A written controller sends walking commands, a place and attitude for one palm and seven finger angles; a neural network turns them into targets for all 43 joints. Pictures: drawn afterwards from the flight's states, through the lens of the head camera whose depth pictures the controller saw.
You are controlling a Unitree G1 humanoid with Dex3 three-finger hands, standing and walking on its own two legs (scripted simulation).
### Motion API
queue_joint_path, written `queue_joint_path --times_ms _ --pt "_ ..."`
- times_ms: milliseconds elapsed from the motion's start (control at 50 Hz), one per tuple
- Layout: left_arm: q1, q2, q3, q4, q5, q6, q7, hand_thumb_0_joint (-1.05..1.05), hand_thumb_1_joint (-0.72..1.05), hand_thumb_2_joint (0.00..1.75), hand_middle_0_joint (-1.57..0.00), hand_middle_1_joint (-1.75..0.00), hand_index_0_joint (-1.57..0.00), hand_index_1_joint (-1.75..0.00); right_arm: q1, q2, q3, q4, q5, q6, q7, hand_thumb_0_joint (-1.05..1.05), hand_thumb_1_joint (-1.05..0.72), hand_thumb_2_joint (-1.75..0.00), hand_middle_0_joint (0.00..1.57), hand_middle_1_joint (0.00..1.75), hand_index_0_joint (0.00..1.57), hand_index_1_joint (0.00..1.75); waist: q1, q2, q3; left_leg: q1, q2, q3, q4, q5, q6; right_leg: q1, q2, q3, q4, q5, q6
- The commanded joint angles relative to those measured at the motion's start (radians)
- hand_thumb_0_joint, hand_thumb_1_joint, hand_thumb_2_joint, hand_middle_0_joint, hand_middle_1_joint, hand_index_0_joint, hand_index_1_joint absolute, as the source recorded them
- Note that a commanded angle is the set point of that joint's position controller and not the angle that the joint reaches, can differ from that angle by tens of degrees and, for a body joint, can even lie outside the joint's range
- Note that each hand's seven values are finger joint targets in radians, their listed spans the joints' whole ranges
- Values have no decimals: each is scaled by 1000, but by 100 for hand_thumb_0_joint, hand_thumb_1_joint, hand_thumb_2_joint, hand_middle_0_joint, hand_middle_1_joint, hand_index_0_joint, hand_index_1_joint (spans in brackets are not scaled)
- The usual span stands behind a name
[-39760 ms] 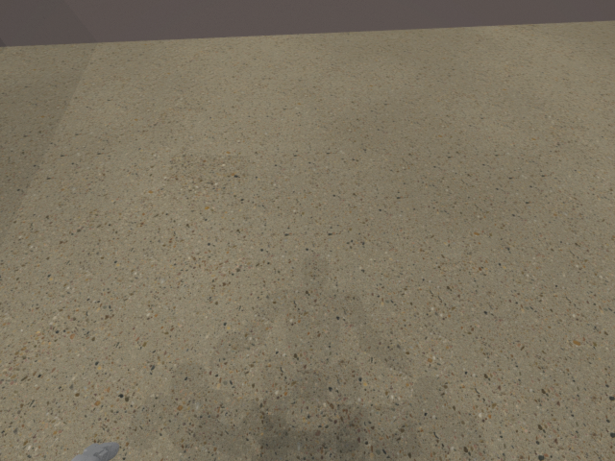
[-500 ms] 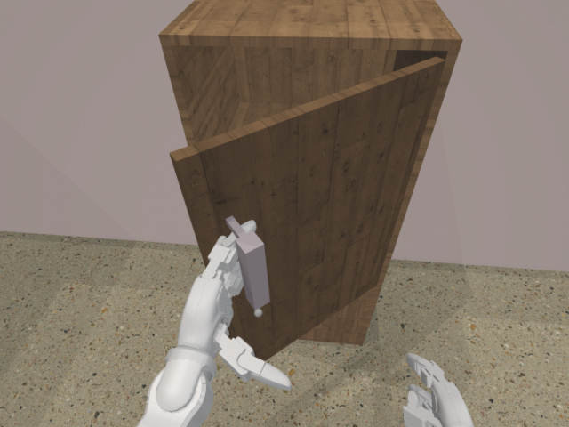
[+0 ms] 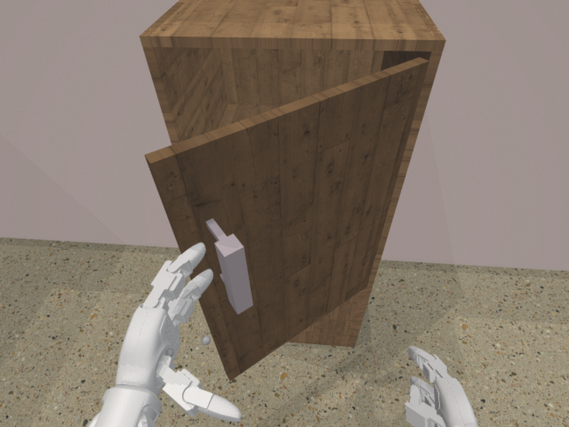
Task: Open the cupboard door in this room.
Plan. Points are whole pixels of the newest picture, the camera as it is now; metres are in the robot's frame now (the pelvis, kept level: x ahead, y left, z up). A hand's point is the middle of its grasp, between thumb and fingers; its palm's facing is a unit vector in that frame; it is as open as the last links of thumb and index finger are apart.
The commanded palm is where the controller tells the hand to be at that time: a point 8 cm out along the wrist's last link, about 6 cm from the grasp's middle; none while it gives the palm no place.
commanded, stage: slide the hand sideways off the handle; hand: left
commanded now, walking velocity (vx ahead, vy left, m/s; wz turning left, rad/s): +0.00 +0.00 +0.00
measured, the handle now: (227, 266) +0.30 +0.09 +0.11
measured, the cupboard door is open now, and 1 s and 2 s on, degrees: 40 40 40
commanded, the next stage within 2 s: draw the hand back to the body in 0.42 s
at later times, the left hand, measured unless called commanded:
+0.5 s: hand (152, 364) +0.17 +0.16 +0.10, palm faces -0.02 -1.00 -0.04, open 16.3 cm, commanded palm +0.14 +0.21 +0.11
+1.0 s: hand (110, 354) +0.17 +0.19 +0.13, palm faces -0.01 -1.00 -0.09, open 16.3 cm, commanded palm +0.14 +0.25 +0.15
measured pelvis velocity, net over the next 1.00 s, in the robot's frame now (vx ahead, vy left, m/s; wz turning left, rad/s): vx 0.00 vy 0.02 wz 0.03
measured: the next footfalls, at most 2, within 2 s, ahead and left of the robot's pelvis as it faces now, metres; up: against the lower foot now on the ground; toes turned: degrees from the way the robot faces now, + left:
none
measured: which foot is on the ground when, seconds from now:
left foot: down 0.00-1.00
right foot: down 0.00-1.00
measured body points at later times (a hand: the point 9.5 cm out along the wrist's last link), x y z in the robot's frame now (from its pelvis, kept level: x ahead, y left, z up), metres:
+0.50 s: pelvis +0.01 +0.00 -0.01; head +0.00 -0.02 +0.44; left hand +0.17 +0.21 +0.11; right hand +0.19 -0.23 -0.07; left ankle +0.03 +0.11 -0.71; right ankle -0.03 -0.09 -0.71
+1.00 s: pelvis +0.00 +0.02 +0.00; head -0.03 +0.01 +0.45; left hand +0.16 +0.24 +0.14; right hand +0.19 -0.19 -0.06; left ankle +0.03 +0.11 -0.71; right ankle -0.03 -0.09 -0.71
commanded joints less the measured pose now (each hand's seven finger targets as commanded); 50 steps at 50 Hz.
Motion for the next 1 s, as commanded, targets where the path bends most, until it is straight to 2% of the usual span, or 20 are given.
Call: queue_joint_path --times_ms 0,140,160,180,220,320,360,400,420,440,500,520,580,620,680,800,840,900,920,980 --pt "-14 66 113 -241 -39 -108 -35 0 -50 30 -15 -30 -15 -30 -96 -99 -55 -178 2 -84 -11 0 -90 -90 20 30 20 30 8 -66 -73 108 -7 -18 -56 131 25 -107 -15 30 -137 269 32" --pt "22 108 189 -229 -95 -133 -110 0 -50 30 -15 -30 -15 -30 -81 -104 -62 -166 10 -119 -29 0 -90 -90 20 30 20 30 10 -63 -77 52 -17 -24 -15 129 23 -100 -36 66 -138 309 50" --pt "22 141 233 -223 -105 -136 -115 0 -50 30 -15 -30 -15 -30 -79 -105 -65 -159 12 -121 -33 0 -90 -90 20 30 20 30 11 -80 -83 43 -16 -27 -6 130 21 -96 -41 81 -141 330 56" --pt "45 139 244 -219 -114 -139 -126 0 -50 30 -15 -30 -15 -30 -78 -105 -67 -157 12 -123 -36 0 -90 -90 20 30 20 30 16 -84 -100 43 -19 -26 1 141 21 -84 -44 84 -137 358 59" --pt "85 137 249 -219 -132 -144 -155 0 -50 30 -15 -30 -15 -30 -82 -104 -68 -155 16 -130 -36 0 -90 -90 20 30 20 30 21 -55 -103 38 -20 -27 8 163 21 -71 -48 85 -126 415 65" --pt "94 165 289 -204 -167 -161 -211 0 -50 30 -15 -30 -15 -30 -82 -109 -75 -144 22 -146 -47 0 -90 -90 20 30 20 30 16 -85 -90 27 -20 -37 19 168 23 -91 -47 84 -125 429 74" --pt "111 164 295 -203 -179 -165 -229 0 -50 30 -15 -30 -15 -30 -82 -109 -76 -145 24 -154 -49 0 -90 -90 20 30 20 30 20 -60 -95 32 -21 -37 12 167 22 -101 -42 71 -116 413 68" --pt "80 143 262 -237 -188 -174 -238 0 -50 30 -15 -30 -15 -30 -79 -112 -74 -151 26 -168 -49 0 -90 -90 20 30 20 30 11 -45 -99 46 -21 -42 11 167 24 -124 -35 58 -108 393 65" --pt "85 161 277 -223 -184 -174 -234 0 -50 30 -15 -30 -15 -30 -81 -112 -77 -141 25 -173 -50 0 -90 -90 20 30 20 30 14 -54 -99 45 -18 -44 14 170 25 -122 -32 55 -106 386 61" --pt "99 134 250 -226 -184 -176 -237 0 -50 30 -15 -30 -15 -30 -79 -113 -76 -146 26 -176 -49 0 -90 -90 20 30 20 30 12 -44 -98 52 -20 -45 10 173 26 -132 -30 46 -99 383 58" --pt "88 127 227 -245 -170 -173 -228 0 -50 30 -15 -30 -15 -30 -77 -114 -76 -155 26 -181 -47 0 -90 -90 20 30 20 30 13 -37 -98 55 -18 -49 -2 161 27 -157 -15 15 -80 318 45" --pt "78 153 243 -254 -159 -169 -216 0 -50 30 -15 -30 -15 -30 -81 -114 -78 -150 25 -183 -46 0 -90 -90 20 30 20 30 20 -32 -103 60 -13 -51 -6 158 28 -156 -11 11 -79 295 39" --pt "72 161 251 -304 -147 -155 -188 0 -50 30 -15 -30 -15 -30 -86 -106 -71 -162 26 -181 -48 0 -90 -90 20 30 20 30 29 13 -106 75 -10 -56 -29 134 25 -166 -4 -6 -73 234 28" --pt "66 186 281 -288 -140 -130 -170 0 -50 30 -15 -30 -15 -30 -88 -106 -70 -156 26 -174 -50 0 -90 -90 20 30 20 30 33 -17 -95 61 -6 -60 -39 108 24 -159 -2 -12 -82 201 27" --pt "72 167 279 -290 -152 -97 -174 0 -50 30 -15 -30 -15 -30 -101 -106 -61 -160 31 -171 -53 0 -90 -90 20 30 20 30 35 -5 -81 69 -4 -61 -59 80 21 -155 0 -16 -98 169 26" --pt "18 186 298 -311 -174 -34 -198 0 -50 30 -15 -30 -15 -30 -109 -118 -49 -148 36 -186 -63 0 -90 -90 20 30 20 30 30 8 -62 96 -1 -73 -89 70 20 -143 1 -23 -129 157 27" --pt "-1 198 310 -309 -176 -18 -200 0 -50 30 -15 -30 -15 -30 -116 -119 -47 -143 36 -194 -67 0 -90 -90 20 30 20 30 30 -9 -49 104 2 -80 -103 51 21 -144 2 -25 -143 134 28" --pt "-15 222 350 -313 -185 -2 -205 0 -50 30 -15 -30 -15 -30 -119 -121 -45 -129 37 -206 -70 0 -90 -90 20 30 20 30 36 1 -44 117 1 -83 -121 51 19 -127 2 -27 -158 129 25" --pt "-11 239 368 -310 -184 4 -204 0 -47 32 -15 -30 -15 -30 -124 -124 -47 -123 37 -210 -70 0 -90 -90 20 30 20 30 46 3 -55 123 1 -82 -121 62 20 -112 2 -24 -163 138 23" --pt "-10 226 368 -317 -194 20 -216 0 -36 36 -16 -30 -16 -30 -126 -123 -44 -117 40 -220 -69 0 -90 -90 20 30 20 30 45 33 -44 144 1 -83 -140 73 15 -108 4 -33 -170 152 24"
